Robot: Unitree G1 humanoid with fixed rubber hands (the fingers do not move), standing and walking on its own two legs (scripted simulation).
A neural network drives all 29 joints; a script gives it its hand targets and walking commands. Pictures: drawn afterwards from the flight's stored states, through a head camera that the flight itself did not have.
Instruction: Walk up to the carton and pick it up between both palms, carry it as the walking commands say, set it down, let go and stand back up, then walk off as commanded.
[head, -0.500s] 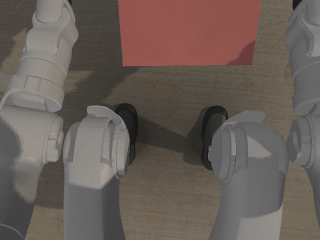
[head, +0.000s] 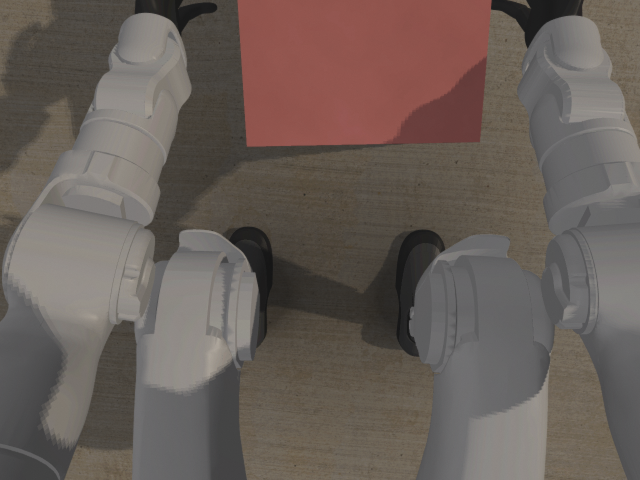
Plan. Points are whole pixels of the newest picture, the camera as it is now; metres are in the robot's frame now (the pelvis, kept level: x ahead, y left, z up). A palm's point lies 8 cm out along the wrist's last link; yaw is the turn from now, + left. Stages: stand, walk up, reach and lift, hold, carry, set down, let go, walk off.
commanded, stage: reach and lift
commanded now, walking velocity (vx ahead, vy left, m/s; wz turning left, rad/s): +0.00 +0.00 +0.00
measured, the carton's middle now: (356, 34) +0.53 -0.03 -0.26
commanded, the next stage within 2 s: none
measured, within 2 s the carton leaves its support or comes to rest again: leaves its support in 1.08 s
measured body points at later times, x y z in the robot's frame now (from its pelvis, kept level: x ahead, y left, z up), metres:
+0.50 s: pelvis +0.02 +0.00 +0.01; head +0.38 -0.02 +0.27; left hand +0.55 +0.13 -0.19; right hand +0.54 -0.18 -0.19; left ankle +0.14 +0.13 -0.33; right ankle +0.13 -0.14 -0.33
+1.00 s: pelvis +0.02 +0.00 +0.00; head +0.37 -0.02 +0.27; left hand +0.55 +0.13 -0.18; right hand +0.55 -0.18 -0.19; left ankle +0.14 +0.13 -0.33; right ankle +0.13 -0.14 -0.33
